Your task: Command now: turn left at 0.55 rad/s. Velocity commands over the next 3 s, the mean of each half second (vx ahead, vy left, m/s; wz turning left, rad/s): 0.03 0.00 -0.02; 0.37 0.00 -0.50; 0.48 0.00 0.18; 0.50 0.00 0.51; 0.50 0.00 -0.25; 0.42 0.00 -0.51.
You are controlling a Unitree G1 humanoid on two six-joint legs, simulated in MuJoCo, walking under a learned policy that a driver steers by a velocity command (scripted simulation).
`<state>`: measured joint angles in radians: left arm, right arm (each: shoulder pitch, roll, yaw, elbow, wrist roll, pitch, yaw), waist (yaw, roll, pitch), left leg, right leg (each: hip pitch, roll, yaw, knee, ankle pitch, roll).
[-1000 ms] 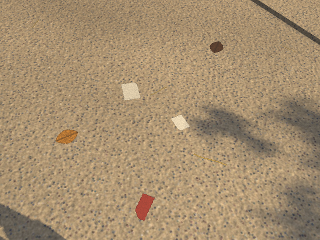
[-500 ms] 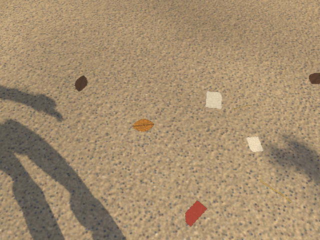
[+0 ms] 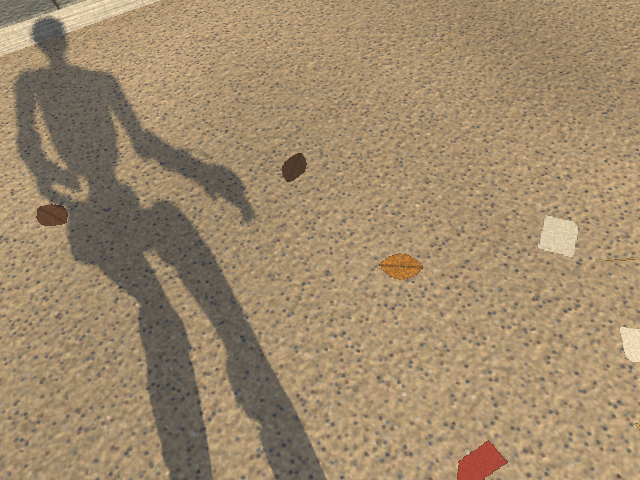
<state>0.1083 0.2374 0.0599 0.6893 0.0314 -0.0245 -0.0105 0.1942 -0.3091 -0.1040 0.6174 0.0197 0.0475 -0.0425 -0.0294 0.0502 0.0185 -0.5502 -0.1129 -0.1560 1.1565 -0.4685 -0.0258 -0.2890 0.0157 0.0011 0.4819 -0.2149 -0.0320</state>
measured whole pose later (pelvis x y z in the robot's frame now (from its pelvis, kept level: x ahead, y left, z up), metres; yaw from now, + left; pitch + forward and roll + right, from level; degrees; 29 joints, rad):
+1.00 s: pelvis +0.17 +0.00 -0.02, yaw -21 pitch +4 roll +2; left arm 0.46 0.28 0.08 0.77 -0.02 -0.02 0.03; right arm -0.01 -0.25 -0.06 0.62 0.00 -0.13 0.02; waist 0.09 -0.01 0.01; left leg -0.47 -0.06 -0.02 0.50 -0.09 -0.01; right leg -0.07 0.06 0.24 0.61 -0.50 -0.05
